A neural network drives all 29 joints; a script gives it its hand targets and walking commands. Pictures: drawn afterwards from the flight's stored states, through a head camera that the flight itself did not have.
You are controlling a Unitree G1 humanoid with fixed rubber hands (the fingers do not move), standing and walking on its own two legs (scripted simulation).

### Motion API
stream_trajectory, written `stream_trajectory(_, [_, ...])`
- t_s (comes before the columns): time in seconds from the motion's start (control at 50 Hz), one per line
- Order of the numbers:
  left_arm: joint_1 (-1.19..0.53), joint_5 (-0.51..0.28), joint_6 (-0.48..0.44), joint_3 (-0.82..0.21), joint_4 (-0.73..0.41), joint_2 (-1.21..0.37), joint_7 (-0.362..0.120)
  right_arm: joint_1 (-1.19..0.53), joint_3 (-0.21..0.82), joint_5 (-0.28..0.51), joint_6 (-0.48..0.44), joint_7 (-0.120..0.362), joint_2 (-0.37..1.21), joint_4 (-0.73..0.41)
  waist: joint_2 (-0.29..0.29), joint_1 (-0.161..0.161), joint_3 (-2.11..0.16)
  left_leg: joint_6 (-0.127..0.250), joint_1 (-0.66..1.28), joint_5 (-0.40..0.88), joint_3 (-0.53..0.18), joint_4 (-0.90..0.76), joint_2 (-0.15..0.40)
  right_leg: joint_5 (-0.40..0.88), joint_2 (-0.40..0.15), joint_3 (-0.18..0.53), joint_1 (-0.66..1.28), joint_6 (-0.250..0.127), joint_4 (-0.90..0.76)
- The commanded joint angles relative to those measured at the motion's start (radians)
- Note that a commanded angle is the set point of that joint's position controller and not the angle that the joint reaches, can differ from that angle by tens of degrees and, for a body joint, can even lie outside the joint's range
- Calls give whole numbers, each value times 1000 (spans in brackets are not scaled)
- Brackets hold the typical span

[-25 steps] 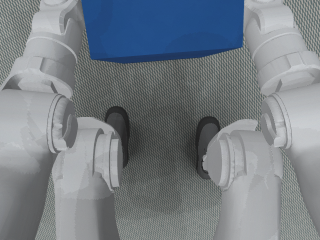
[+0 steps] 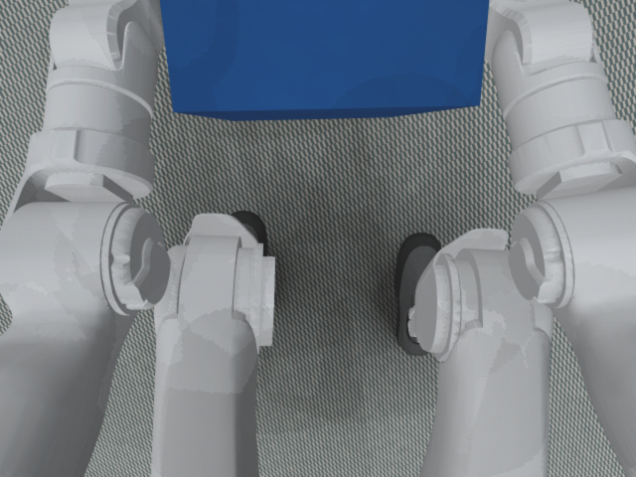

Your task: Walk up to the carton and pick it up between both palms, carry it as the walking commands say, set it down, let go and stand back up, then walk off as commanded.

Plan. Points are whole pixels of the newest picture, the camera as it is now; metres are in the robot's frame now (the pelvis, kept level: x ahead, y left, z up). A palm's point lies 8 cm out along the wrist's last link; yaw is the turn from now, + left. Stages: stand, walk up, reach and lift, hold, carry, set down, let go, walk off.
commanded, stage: reach and lift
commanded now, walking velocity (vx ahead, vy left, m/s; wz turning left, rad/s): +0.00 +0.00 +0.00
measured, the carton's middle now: out of the picture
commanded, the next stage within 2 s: none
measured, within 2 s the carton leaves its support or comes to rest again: neither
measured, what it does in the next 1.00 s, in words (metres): rises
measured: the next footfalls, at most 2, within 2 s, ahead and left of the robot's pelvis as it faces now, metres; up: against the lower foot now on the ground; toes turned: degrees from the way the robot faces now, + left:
none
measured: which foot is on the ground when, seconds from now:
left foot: down 0.00-1.00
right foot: down 0.00-1.00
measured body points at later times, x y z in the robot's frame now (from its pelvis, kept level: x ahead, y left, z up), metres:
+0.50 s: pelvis -0.01 +0.00 +0.03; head +0.36 +0.01 +0.28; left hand +0.55 +0.20 -0.10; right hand +0.57 -0.11 -0.12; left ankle +0.15 +0.15 -0.34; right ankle +0.13 -0.14 -0.34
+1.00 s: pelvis -0.02 +0.00 +0.07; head +0.33 +0.01 +0.34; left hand +0.53 +0.20 -0.04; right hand +0.56 -0.11 -0.04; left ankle +0.15 +0.15 -0.34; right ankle +0.13 -0.14 -0.34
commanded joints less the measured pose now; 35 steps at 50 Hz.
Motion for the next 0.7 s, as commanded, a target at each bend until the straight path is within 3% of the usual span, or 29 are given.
stream_trajectory(0.0, [-571,-86,3,-360,-287,-1185,-347,-748,259,135,-113,311,1094,-453,-15,-10,-2230,76,852,356,257,-140,-67,280,73,-225,654,-71,-201])
stream_trajectory(0.06, [-596,-75,27,-370,-281,-1203,-350,-753,234,108,-100,317,1085,-427,7,-47,-2197,67,847,310,255,-156,-67,243,70,-232,621,-80,-224])
stream_trajectory(0.08, [-595,-71,30,-361,-264,-1205,-354,-739,223,87,-90,320,1076,-386,-15,-59,-2153,67,807,272,258,-160,-67,196,66,-232,605,-79,-232])
stream_trajectory(0.1, [-605,-74,39,-377,-289,-1215,-353,-768,217,89,-89,322,1056,-422,5,-76,-2187,65,852,272,244,-168,-64,202,63,-238,595,-84,-229])
stream_trajectory(0.14, [-621,-70,54,-381,-281,-1214,-353,-806,234,103,-78,331,1070,-443,22,-58,-2218,64,892,274,248,-185,-67,195,61,-237,598,-83,-244])
stream_trajectory(0.18, [-597,-58,68,-381,-288,-1217,-352,-830,270,113,-73,328,1070,-483,-10,-47,-2274,63,893,282,252,-191,-67,220,59,-239,657,-80,-247])
stream_trajectory(0.2, [-617,-69,72,-386,-303,-1232,-352,-841,269,111,-65,327,1067,-496,-14,-55,-2296,68,901,291,252,-186,-71,211,62,-232,669,-80,-263])
stream_trajectory(0.22, [-608,-55,75,-378,-285,-1226,-354,-802,242,89,-58,330,1070,-434,-21,-69,-2236,63,858,262,254,-189,-68,192,61,-238,635,-81,-265])
stream_trajectory(0.24, [-614,-65,78,-396,-314,-1229,-353,-805,263,98,-56,331,1073,-468,-13,-63,-2275,66,898,269,252,-199,-71,200,63,-238,658,-82,-269])
stream_trajectory(0.26, [-595,-42,86,-372,-272,-1231,-358,-809,236,82,-55,333,1063,-438,-10,-72,-2213,64,857,250,252,-204,-70,186,61,-243,633,-83,-275])
stream_trajectory(0.3, [-591,-35,90,-380,-295,-1231,-356,-816,271,101,-51,335,1106,-478,-11,-23,-2283,68,898,278,253,-210,-71,213,67,-230,665,-82,-276])
stream_trajectory(0.34, [-594,-34,94,-370,-311,-1227,-356,-847,297,111,-43,334,1112,-502,-36,-3,-2311,68,892,305,263,-208,-72,233,70,-224,714,-73,-285])
stream_trajectory(0.36, [-596,-48,94,-389,-344,-1242,-352,-849,297,108,-45,331,1104,-526,-50,-28,-2366,69,920,320,257,-210,-78,244,73,-237,730,-70,-277])
stream_trajectory(0.38, [-591,-33,98,-370,-310,-1217,-357,-805,277,95,-37,330,1102,-473,-40,-17,-2293,69,881,295,259,-213,-73,224,72,-229,696,-75,-282])
stream_trajectory(0.44, [-585,-36,107,-388,-339,-1220,-362,-836,304,110,-32,330,1127,-531,-55,9,-2360,71,883,313,266,-215,-78,256,78,-219,759,-71,-294])
stream_trajectory(0.46, [-610,-51,108,-408,-379,-1222,-362,-838,322,117,-27,325,1147,-546,-72,2,-2412,69,892,338,272,-221,-83,290,82,-217,830,-68,-307])
stream_trajectory(0.5, [-579,-49,121,-408,-351,-1245,-369,-774,292,94,-13,324,1151,-494,-63,-30,-2389,69,888,316,264,-236,-83,271,79,-226,807,-67,-315])
stream_trajectory(0.52, [-578,-56,123,-432,-402,-1249,-368,-802,319,105,-13,321,1170,-554,-63,-17,-2482,69,940,363,263,-239,-88,316,81,-223,861,-66,-313])
stream_trajectory(0.58, [-612,-67,126,-442,-434,-1217,-362,-770,325,110,5,320,1190,-539,-67,-15,-2484,69,933,344,271,-250,-90,307,86,-214,884,-65,-331])
stream_trajectory(0.6, [-585,-37,131,-427,-410,-1208,-359,-770,311,105,9,325,1195,-504,-41,12,-2428,71,936,326,272,-267,-87,272,86,-212,836,-63,-337])
stream_trajectory(0.62, [-599,-44,136,-449,-438,-1213,-361,-768,308,97,6,325,1165,-546,-31,-9,-2470,67,952,338,265,-268,-91,293,88,-217,846,-69,-336])
stream_trajectory(0.66, [-635,-48,137,-448,-460,-1195,-356,-772,306,95,16,325,1179,-536,-34,-1,-2461,69,952,322,268,-275,-92,271,89,-206,849,-67,-352])
stream_trajectory(0.68, [-647,-62,142,-487,-489,-1204,-353,-775,332,111,17,324,1187,-558,-39,-14,-2520,68,1005,331,263,-287,-96,287,91,-216,878,-66,-354])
